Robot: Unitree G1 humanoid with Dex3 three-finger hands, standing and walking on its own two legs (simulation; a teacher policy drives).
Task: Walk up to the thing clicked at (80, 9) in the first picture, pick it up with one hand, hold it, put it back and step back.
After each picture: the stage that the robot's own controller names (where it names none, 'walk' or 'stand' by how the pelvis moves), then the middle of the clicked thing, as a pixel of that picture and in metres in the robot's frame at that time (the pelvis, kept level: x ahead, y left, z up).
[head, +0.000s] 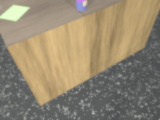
stand; out of the picture +0.97 +0.07 +0.07
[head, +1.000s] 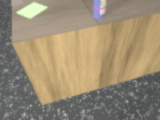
walk; out of the picture +0.88 +0.01 +0.08
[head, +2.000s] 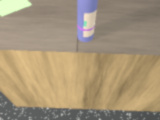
walk; (86, 12) +0.56 +0.09 +0.11
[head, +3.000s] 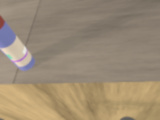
stand; (9, 44) +0.46 +0.26 +0.11
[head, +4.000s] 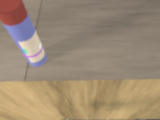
stand; (26, 37) +0.43 +0.21 +0.11
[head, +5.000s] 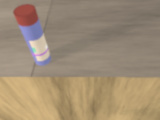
stand; (35, 38) +0.49 +0.24 +0.08
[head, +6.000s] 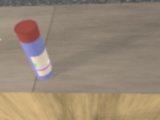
stand; (37, 53) +0.43 +0.22 +0.07
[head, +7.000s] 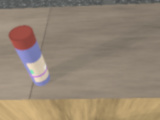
stand; (33, 59) +0.40 +0.22 +0.07
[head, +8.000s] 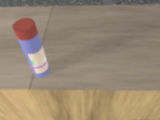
stand; (34, 51) +0.44 +0.25 +0.07
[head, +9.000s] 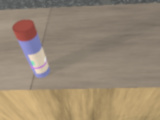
stand; (34, 52) +0.45 +0.24 +0.07
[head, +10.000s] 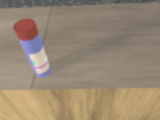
stand; (35, 51) +0.45 +0.24 +0.07
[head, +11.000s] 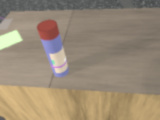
rise first; (55, 51) +0.45 +0.20 +0.07
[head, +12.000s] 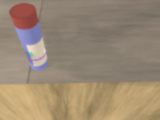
go down; (32, 42) +0.46 +0.20 +0.09
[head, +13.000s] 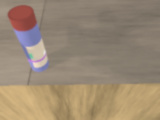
go down; (32, 43) +0.45 +0.20 +0.09
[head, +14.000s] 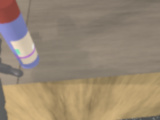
close in; (18, 37) +0.44 +0.22 +0.13
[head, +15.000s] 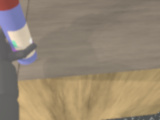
lift; (16, 30) +0.47 +0.22 +0.13
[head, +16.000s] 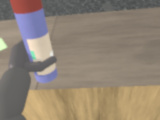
lift; (37, 41) +0.35 +0.16 +0.24
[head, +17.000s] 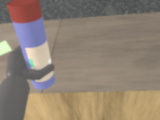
hold; (35, 48) +0.33 +0.17 +0.23
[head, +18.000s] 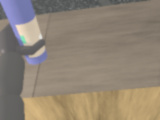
hold; (25, 25) +0.41 +0.19 +0.25
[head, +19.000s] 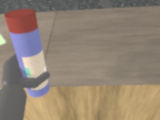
hold; (31, 57) +0.33 +0.19 +0.19
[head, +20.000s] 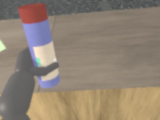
crouch; (42, 48) +0.37 +0.16 +0.19
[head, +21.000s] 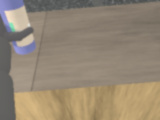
lower; (14, 13) +0.46 +0.22 +0.26
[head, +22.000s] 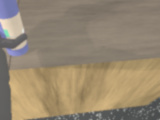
lower; (7, 18) +0.49 +0.22 +0.14
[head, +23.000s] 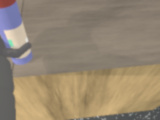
lower; (11, 29) +0.47 +0.22 +0.13
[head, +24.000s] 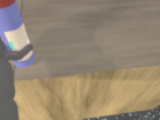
lower; (12, 30) +0.45 +0.22 +0.14
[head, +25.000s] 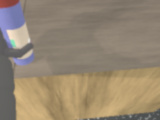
lower; (14, 29) +0.47 +0.22 +0.13
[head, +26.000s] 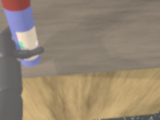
open; (23, 31) +0.46 +0.20 +0.13
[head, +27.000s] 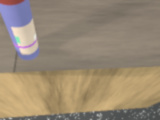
sink last; (20, 24) +0.45 +0.20 +0.13
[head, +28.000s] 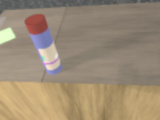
sink last; (45, 47) +0.46 +0.23 +0.10
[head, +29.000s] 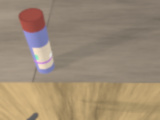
stand; (39, 45) +0.44 +0.20 +0.10
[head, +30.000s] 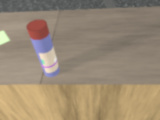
stand; (45, 51) +0.46 +0.21 +0.08
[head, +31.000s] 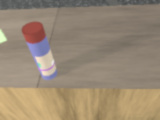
stand; (42, 54) +0.44 +0.22 +0.07
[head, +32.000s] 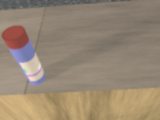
stand; (27, 59) +0.41 +0.25 +0.07
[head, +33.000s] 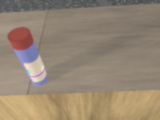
stand; (31, 60) +0.41 +0.24 +0.07
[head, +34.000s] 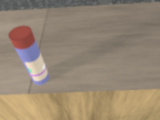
stand; (32, 59) +0.41 +0.24 +0.07
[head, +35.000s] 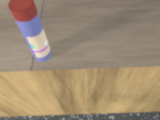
walk; (34, 34) +0.47 +0.22 +0.08
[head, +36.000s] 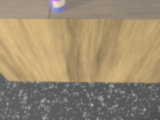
walk; out of the picture +0.72 +0.18 +0.10
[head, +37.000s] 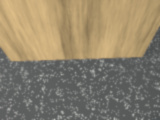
walk; out of the picture +1.00 +0.29 +0.09
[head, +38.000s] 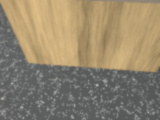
stand; out of the picture +1.05 +0.12 +0.08
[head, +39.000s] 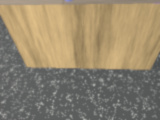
stand; out of the picture +1.10 +0.16 +0.07
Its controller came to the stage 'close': yes
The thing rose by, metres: 0.20
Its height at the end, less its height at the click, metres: +0.00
